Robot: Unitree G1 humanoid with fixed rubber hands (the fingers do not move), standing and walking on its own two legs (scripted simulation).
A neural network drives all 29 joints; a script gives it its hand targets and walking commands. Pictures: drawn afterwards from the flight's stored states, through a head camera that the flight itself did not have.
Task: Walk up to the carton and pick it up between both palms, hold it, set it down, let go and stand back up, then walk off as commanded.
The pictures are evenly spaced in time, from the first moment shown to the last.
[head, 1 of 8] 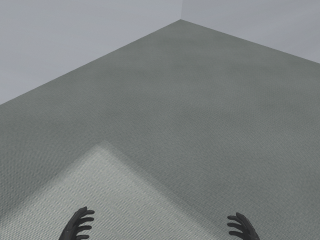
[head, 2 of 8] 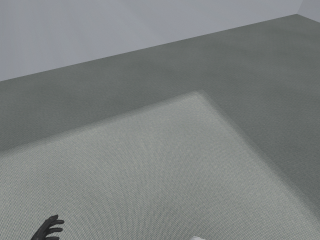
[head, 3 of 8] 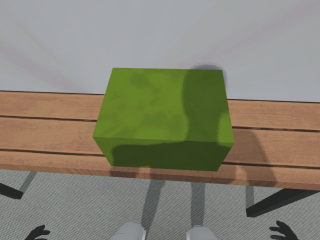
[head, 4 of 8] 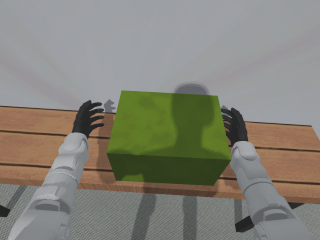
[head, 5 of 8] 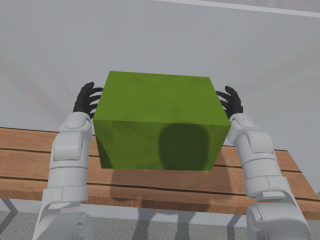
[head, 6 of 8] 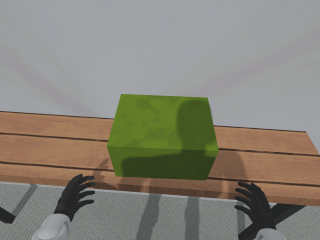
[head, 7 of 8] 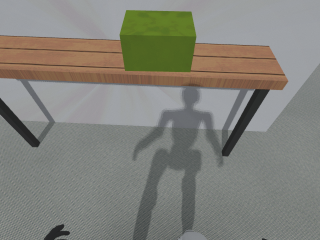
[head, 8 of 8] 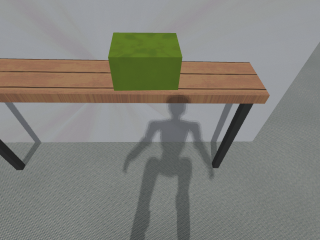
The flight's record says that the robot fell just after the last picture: no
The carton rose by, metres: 0.16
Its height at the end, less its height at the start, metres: +0.00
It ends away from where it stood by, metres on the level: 0.04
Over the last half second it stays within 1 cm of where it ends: yes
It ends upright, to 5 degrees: yes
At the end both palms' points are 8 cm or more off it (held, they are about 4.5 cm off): yes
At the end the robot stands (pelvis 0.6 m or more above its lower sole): yes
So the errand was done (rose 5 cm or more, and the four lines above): yes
